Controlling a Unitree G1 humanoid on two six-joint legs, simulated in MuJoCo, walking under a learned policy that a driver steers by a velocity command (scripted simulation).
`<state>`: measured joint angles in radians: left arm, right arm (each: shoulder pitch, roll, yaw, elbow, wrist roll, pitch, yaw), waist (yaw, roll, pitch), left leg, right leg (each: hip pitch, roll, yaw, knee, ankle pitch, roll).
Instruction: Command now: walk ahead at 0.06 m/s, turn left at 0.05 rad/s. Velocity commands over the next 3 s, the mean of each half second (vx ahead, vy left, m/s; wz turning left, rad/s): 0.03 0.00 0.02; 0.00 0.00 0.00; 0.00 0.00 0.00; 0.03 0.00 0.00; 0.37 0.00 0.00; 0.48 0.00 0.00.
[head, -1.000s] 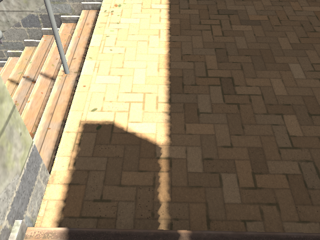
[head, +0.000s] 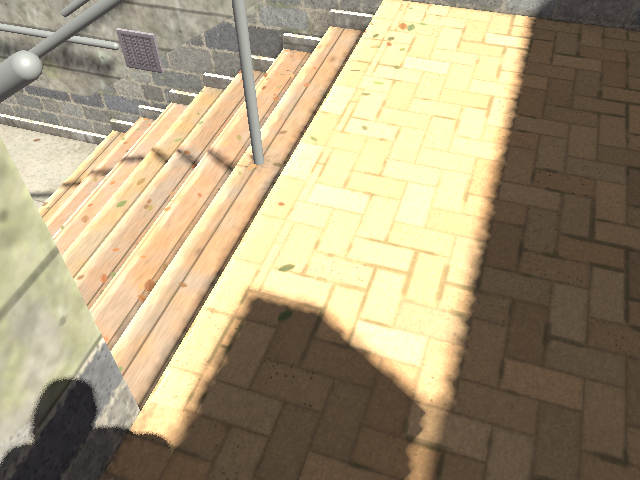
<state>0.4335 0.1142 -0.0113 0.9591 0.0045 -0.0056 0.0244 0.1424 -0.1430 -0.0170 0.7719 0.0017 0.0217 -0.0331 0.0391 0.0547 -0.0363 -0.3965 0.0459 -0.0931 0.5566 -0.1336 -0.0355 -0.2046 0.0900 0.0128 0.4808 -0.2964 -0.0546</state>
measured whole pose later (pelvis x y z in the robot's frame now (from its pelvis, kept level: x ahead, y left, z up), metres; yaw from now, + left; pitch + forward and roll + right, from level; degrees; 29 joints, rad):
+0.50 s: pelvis +0.04 +0.03 +0.01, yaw +0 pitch -1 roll +0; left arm 0.33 0.16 0.03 0.99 0.00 0.06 0.05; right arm 0.19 -0.16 -0.04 1.00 0.02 0.02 -0.04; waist 0.00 -0.01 0.03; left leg -0.25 -0.02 -0.04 0.46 -0.20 0.01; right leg -0.07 0.00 0.04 0.42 -0.33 0.01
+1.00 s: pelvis +0.03 +0.03 +0.01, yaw +0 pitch -1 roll +0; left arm 0.41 0.13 0.02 1.06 0.00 0.03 0.05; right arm 0.20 -0.16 -0.05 1.07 0.01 0.05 -0.05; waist 0.00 0.00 0.03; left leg -0.24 -0.03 -0.04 0.42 -0.17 0.01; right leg -0.07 0.00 0.04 0.41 -0.32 0.01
